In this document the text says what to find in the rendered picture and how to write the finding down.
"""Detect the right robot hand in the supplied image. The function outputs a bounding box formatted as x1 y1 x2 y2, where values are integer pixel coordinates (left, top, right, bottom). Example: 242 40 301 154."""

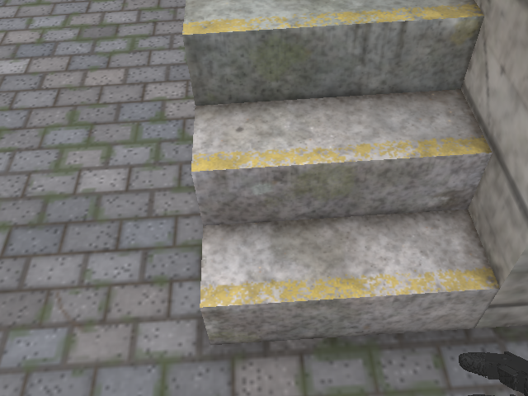
459 351 528 396

